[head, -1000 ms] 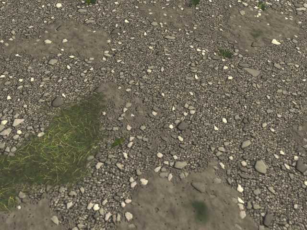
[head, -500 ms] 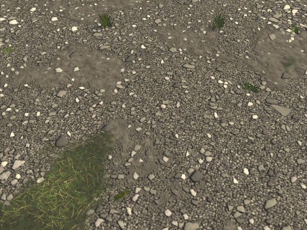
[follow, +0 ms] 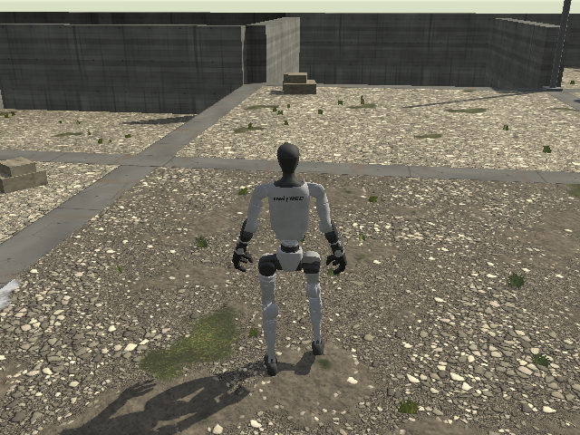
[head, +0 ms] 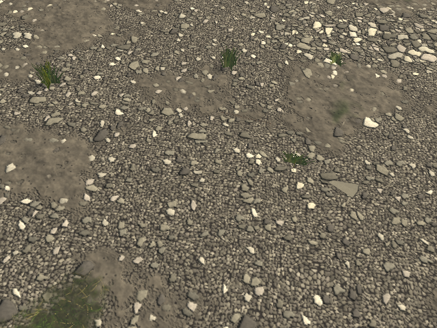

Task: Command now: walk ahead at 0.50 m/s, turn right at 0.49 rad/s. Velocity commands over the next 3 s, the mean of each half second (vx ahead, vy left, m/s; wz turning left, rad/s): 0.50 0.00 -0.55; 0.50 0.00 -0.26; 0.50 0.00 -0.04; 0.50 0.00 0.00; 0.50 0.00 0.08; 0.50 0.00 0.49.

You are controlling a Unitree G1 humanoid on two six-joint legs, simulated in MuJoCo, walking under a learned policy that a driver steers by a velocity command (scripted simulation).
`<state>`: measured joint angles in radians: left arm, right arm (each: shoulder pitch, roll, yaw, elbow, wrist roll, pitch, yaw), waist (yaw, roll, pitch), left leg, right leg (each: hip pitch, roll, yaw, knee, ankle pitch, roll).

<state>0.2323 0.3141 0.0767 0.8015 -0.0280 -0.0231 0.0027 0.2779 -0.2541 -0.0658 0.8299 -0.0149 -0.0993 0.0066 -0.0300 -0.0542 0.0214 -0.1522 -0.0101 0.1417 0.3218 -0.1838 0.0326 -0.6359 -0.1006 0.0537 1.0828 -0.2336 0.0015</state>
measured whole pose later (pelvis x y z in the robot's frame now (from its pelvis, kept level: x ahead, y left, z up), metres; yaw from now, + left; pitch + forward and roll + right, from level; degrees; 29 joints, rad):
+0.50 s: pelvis +0.26 -0.08 +0.00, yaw -18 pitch +1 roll +1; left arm 0.31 0.27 0.07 0.73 -0.01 -0.04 -0.02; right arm 0.10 -0.31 -0.07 0.76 -0.01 -0.10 0.00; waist 0.04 0.03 0.06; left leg -0.59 0.10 -0.07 1.03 -0.27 -0.03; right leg -0.24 0.10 0.05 0.39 -0.16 -0.10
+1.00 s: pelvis +0.56 -0.11 +0.00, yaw -24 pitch +1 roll +1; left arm 0.24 0.29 0.06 0.73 -0.01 -0.05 0.00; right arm 0.30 -0.26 -0.05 0.85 0.00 -0.10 0.03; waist -0.04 -0.05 0.02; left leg -0.20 -0.06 0.03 0.35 -0.17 0.06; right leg -0.57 -0.07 0.05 1.04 -0.28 -0.02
